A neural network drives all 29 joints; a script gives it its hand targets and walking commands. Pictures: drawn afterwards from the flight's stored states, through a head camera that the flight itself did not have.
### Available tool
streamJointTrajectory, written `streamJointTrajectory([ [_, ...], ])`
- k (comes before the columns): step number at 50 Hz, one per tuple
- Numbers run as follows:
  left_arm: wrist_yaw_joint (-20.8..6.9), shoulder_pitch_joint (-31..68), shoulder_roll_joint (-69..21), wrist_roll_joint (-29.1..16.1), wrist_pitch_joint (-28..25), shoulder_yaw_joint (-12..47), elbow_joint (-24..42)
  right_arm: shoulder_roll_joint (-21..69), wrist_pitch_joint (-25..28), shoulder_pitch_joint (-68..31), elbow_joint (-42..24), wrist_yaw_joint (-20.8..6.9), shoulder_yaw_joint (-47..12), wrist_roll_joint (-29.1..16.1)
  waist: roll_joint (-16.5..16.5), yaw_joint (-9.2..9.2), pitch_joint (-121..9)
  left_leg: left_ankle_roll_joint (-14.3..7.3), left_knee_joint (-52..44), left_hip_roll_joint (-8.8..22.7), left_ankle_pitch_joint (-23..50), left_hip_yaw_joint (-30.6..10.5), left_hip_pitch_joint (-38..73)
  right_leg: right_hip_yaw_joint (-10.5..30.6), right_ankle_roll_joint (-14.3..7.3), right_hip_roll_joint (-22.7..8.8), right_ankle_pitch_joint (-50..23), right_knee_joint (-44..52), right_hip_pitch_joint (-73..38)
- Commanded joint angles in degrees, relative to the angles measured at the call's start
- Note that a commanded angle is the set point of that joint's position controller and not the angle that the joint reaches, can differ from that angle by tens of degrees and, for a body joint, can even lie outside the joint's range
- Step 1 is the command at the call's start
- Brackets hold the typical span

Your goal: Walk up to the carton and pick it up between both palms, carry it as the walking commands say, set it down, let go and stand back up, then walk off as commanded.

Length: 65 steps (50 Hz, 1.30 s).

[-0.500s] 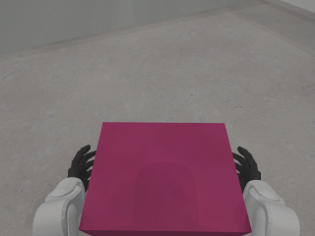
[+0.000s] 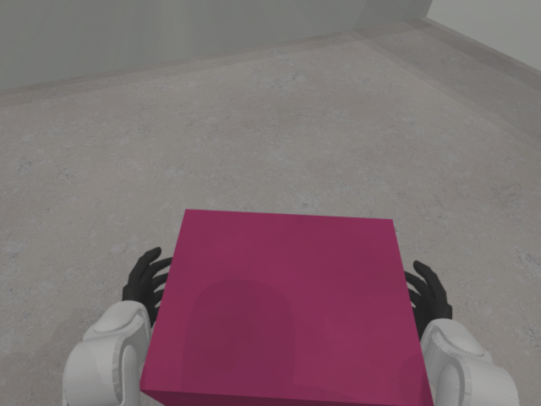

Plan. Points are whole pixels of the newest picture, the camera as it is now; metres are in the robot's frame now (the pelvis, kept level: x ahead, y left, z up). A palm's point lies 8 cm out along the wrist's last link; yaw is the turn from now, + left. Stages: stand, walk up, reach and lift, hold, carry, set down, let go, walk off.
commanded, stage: carry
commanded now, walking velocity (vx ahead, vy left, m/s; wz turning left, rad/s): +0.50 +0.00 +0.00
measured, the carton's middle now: (281, 328) +0.26 -0.01 +0.00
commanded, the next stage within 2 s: none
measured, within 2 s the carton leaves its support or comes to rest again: neither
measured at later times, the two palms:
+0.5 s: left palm (212, 175) +0.51 +0.12 +0.06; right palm (405, 182) +0.52 -0.25 +0.05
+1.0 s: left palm (212, 141) +0.60 +0.13 +0.06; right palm (394, 151) +0.59 -0.24 +0.07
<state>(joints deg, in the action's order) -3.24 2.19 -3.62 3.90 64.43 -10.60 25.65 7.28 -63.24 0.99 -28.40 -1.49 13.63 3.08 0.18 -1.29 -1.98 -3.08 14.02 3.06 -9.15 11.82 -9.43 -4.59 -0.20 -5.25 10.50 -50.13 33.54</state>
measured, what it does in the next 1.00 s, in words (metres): walks ahead: right foot, then left foot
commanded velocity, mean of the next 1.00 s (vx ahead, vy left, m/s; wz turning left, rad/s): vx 0.04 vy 0.00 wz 0.00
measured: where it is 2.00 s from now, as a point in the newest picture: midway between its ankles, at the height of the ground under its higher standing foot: outside the picture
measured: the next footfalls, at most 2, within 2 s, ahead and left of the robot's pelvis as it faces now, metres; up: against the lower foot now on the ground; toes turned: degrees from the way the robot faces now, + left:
right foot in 0.24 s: +0.35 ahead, -0.14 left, +0.00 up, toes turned -8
left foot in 0.60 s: +0.38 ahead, +0.06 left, +0.00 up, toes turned +10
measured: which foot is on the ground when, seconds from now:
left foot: down 0.00-0.26, up 0.28-0.58, down 0.60-1.00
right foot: up 0.00-0.22, down 0.24-1.00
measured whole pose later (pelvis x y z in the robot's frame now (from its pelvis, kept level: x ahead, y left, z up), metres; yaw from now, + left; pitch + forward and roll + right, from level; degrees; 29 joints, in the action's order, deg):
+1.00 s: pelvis +0.35 -0.06 -0.02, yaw +0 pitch +3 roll +0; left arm -2.8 5.4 -2.0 4.3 67.8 -11.0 21.3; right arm 5.4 -66.8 -3.4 -23.4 -0.9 12.4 4.7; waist 1.0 -0.1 -5.6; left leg -0.4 29.4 2.9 -15.5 8.9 -16.5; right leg -8.5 -2.6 -0.5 18.5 -29.1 13.5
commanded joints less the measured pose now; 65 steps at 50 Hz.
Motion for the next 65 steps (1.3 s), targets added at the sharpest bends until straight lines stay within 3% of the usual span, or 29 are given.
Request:
streamJointTrajectory([
  [1, -6.6, 19.2, -42.2, -15.5, 0.2, 45.0, 6.9, 35.7, -1.7, -22.4, -6.5, -11.8, -48.6, -20.5, -9.4, 0.64, -10.8, -1.7, -5.5, 11.5, 16.7, -6.3, 14.2, -3.3, 0.5, 0.6, -6.7, 8.7, 3.2],
  [5, -6.8, 19.3, -40.1, -16.2, 1.2, 45.7, 8.9, 33.4, -2.3, -20.9, -7.2, -11.4, -47.9, -19.6, -10.3, 0.32, -6.4, -2.1, -6.0, 11.6, 13.9, -4.5, 13.5, -5.0, 0.0, 1.7, -10.1, 15.2, 1.5],
  [6, -6.9, 19.6, -39.5, -16.3, 1.5, 45.7, 9.1, 32.8, -2.5, -21.0, -7.4, -11.3, -47.8, -19.4, -10.1, 0.37, -5.3, -2.0, -4.8, 11.8, 16.2, -3.9, 13.7, -5.1, -0.3, 1.9, -10.3, 16.4, 1.0],
  [9, -7.3, 19.2, -38.0, -16.6, 2.3, 45.0, 9.0, 31.6, -3.1, -21.7, -8.1, -10.7, -47.7, -18.9, -10.6, 0.68, -5.7, 0.0, 3.1, 11.4, 29.9, -1.2, 13.7, -6.3, -1.6, 3.5, -10.5, 20.8, -5.4],
  [10, -7.4, 18.6, -37.6, -16.8, 2.5, 44.8, 8.6, 31.4, -3.3, -22.1, -8.1, -10.5, -47.7, -18.8, -10.1, 1.22, -7.4, 1.3, 8.6, 9.8, 34.0, 0.7, 12.7, -8.2, -2.0, 5.3, -12.2, 24.0, -11.1],
  [11, -7.5, 17.5, -37.4, -17.0, 2.7, 44.7, 7.9, 31.0, -3.4, -22.6, -8.1, -10.2, -47.6, -18.5, -7.2, 2.29, -10.4, 3.2, 17.2, 6.6, 32.2, 2.3, 9.6, -9.6, -2.0, 6.8, -15.6, 27.8, -20.6],
  [12, -7.7, 17.1, -37.2, -17.3, 2.9, 44.7, 7.8, 30.4, -3.7, -22.2, -7.3, -10.0, -47.4, -18.1, -3.4, 2.96, -14.3, 5.0, 26.0, 4.4, 20.0, 1.2, 2.1, -5.7, -2.1, 2.4, -22.6, 28.1, -32.2],
  [13, -7.8, 16.6, -35.8, -17.1, 3.1, 43.9, 7.9, 30.7, -4.0, -20.6, -5.8, -9.9, -47.3, -17.6, 6.9, 2.54, -18.0, 6.6, 37.3, 1.3, -5.3, -0.5, -6.1, 9.7, -4.1, -11.6, -37.2, 27.5, -40.1],
  [14, -8.2, 18.1, -35.3, -17.9, 2.9, 43.2, 6.2, 31.3, -4.3, -24.6, -7.6, -9.8, -48.1, -18.5, 14.3, 2.92, -22.8, 6.8, 48.5, -4.0, -22.7, -5.8, -19.3, 19.7, -12.6, -17.5, -52.3, 26.1, -53.4],
  [15, -8.4, 16.4, -37.0, -18.1, 2.6, 42.2, 7.4, 33.3, -4.3, -22.2, -6.4, -10.2, -48.1, -18.6, 12.3, 2.59, -25.8, 5.6, 53.6, -1.8, -23.5, -11.0, -19.0, 19.4, -13.1, -17.6, -46.9, 28.5, -49.7],
  [17, -8.6, 20.4, -40.7, -19.7, 1.5, 43.0, 9.5, 37.0, -2.8, -26.9, -7.1, -10.7, -48.8, -20.1, 7.4, 2.35, -25.7, 4.5, 48.5, 1.2, -20.4, -13.3, -16.3, 11.3, -10.3, -14.0, -43.4, 30.1, -42.8],
  [18, -8.8, 20.4, -41.9, -19.9, 0.9, 43.1, 10.0, 38.8, -2.2, -26.5, -6.4, -10.5, -48.7, -20.3, 6.1, 2.14, -24.2, 4.6, 41.4, 2.7, -18.8, -13.4, -15.2, 7.5, -9.1, -12.8, -44.9, 30.3, -39.9],
  [19, -8.9, 21.0, -42.4, -20.1, 0.3, 43.4, 10.4, 39.5, -1.5, -26.0, -6.8, -10.3, -48.6, -20.1, 5.6, 1.97, -23.8, 4.6, 35.8, 2.1, -18.0, -11.6, -13.5, 5.0, -8.3, -11.5, -44.8, 30.6, -38.0],
  [22, -8.9, 19.0, -41.5, -19.5, -0.6, 44.3, 10.1, 39.0, -0.5, -23.8, -8.0, -9.6, -50.0, -19.2, 6.0, 1.84, -24.6, 4.2, 26.5, 0.1, -16.9, -8.7, -10.1, 3.7, -9.4, -11.2, -43.4, 30.2, -36.8],
  [26, -8.8, 17.9, -39.3, -18.6, -0.2, 44.1, 9.3, 37.5, -1.0, -21.3, -6.6, -9.2, -50.2, -18.3, 6.7, 1.30, -23.5, 3.4, 16.6, 0.0, -5.4, -5.4, -6.5, 1.0, -8.4, -10.1, -40.4, 27.7, -33.8],
  [29, -8.8, 18.9, -37.8, -17.8, 0.5, 43.3, 7.6, 36.3, -2.0, -23.0, -5.6, -9.5, -49.8, -18.4, 4.5, 1.06, -19.4, 3.7, 8.2, 2.3, 7.0, -5.3, -0.5, 0.5, -4.9, -7.1, -26.4, 26.5, -27.3],
  [31, -8.8, 18.7, -37.0, -16.5, 1.4, 42.3, 4.8, 35.1, -3.0, -23.9, -3.9, -10.0, -48.6, -18.5, 0.7, 1.29, -16.5, 3.8, 8.6, 7.1, 9.9, -9.6, 0.8, 1.0, -3.1, -5.1, -6.2, 27.6, -21.5],
  [32, -9.2, 20.3, -37.1, -16.7, 2.0, 42.6, 5.0, 34.7, -3.2, -24.4, -2.3, -10.3, -48.6, -18.3, -2.7, 1.58, -13.4, 3.8, 8.4, 8.1, 7.9, -10.4, -2.9, 0.8, -2.0, -3.3, -1.7, 29.7, -22.2],
  [34, -9.3, 24.1, -37.4, -17.3, 2.6, 43.0, 4.2, 35.1, -3.9, -27.1, -1.7, -10.6, -48.1, -18.8, -3.5, 1.50, -9.2, 4.0, 8.4, 7.0, 7.1, -9.6, -5.8, 1.7, -1.9, -4.0, -3.6, 29.2, -22.6],
  [38, -9.1, 23.3, -38.8, -17.3, 3.8, 41.9, 1.0, 36.0, -5.2, -25.7, 0.5, -10.5, -47.4, -18.5, -1.4, 1.26, -14.5, 3.6, 12.5, 6.6, 16.4, -8.4, -3.5, 2.2, -1.9, -4.9, -20.6, 24.7, -26.1],
  [41, -9.2, 24.4, -40.4, -17.7, 3.9, 41.5, 0.8, 37.1, -5.1, -27.8, 0.0, -10.7, -47.5, -19.0, -0.4, 1.30, -16.2, 3.5, 13.9, 6.4, 19.2, -8.0, -2.4, 1.9, -1.8, -4.7, -24.8, 23.1, -26.9],
  [48, -9.1, 26.0, -42.0, -18.1, 3.4, 41.7, 2.2, 38.7, -4.5, -29.5, -1.0, -10.7, -47.8, -19.6, -0.3, 1.29, -18.2, 2.9, 14.5, 6.1, 18.4, -8.1, -0.9, 2.4, -2.1, -4.4, -24.1, 22.3, -26.9],
  [57, -8.9, 25.6, -41.6, -17.3, 2.9, 41.7, 2.1, 37.9, -4.0, -29.2, -0.9, -10.5, -47.7, -19.2, -0.5, 1.15, -17.4, 2.4, 13.2, 6.0, 14.2, -8.8, -1.2, 3.2, -2.4, -4.1, -17.9, 23.5, -25.8],
  [60, -8.9, 26.0, -41.8, -17.9, 3.4, 42.2, 3.4, 38.5, -4.6, -29.3, -1.9, -10.5, -48.9, -20.1, -0.9, 1.35, -15.8, 2.7, 13.6, 4.9, 9.7, -8.7, -2.9, 4.7, -2.3, -6.7, -18.9, 23.4, -25.5],
  [65, -9.1, 24.8, -41.0, -17.3, 4.2, 41.1, 2.5, 38.3, -5.4, -29.2, -1.2, -10.7, -48.8, -20.3, 4.4, 1.61, -14.1, 3.4, 17.6, 2.3, -0.9, -7.8, -9.1, 10.1, -4.8, -12.2, -21.3, 24.7, -26.0],
])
